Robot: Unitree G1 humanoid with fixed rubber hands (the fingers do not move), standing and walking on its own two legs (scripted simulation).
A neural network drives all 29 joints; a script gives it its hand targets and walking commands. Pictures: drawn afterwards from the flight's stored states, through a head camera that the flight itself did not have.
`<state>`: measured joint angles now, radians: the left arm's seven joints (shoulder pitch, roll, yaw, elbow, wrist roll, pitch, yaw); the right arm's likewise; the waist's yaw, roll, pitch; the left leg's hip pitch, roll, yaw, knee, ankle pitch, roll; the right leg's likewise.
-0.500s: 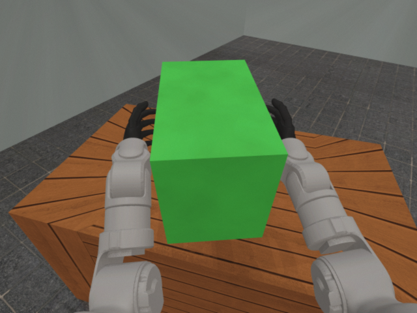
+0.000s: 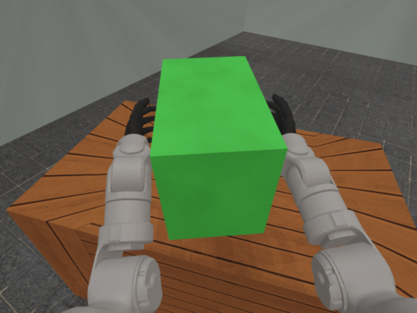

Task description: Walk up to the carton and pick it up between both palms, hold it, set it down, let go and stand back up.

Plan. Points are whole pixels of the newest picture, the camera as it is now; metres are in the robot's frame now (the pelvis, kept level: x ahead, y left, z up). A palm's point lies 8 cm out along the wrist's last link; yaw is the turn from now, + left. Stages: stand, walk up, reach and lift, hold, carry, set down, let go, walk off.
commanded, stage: hold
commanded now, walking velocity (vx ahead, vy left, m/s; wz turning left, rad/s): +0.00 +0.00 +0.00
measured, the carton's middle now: (210, 140) +0.41 +0.00 +0.16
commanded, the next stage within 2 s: none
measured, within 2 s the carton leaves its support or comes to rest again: neither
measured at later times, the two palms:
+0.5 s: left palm (134, 139) +0.37 +0.14 +0.20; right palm (282, 136) +0.37 -0.14 +0.20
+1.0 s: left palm (135, 138) +0.37 +0.14 +0.20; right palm (284, 135) +0.36 -0.14 +0.20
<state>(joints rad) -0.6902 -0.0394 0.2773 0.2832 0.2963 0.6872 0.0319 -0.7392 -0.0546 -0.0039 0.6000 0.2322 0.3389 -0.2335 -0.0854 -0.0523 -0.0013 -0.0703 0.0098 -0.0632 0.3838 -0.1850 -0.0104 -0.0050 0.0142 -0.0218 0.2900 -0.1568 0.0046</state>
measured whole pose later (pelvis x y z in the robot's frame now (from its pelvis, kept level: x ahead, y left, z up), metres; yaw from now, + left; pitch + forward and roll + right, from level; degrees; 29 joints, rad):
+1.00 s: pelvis +0.00 +0.00 +0.00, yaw +0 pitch -8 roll -1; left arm -0.69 -0.04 0.29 0.28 0.30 0.70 0.03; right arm -0.74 -0.05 -0.01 0.60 0.23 0.35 -0.23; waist -0.08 -0.05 0.00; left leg -0.06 0.01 -0.06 0.38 -0.18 -0.01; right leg 0.00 0.01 -0.02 0.29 -0.16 0.00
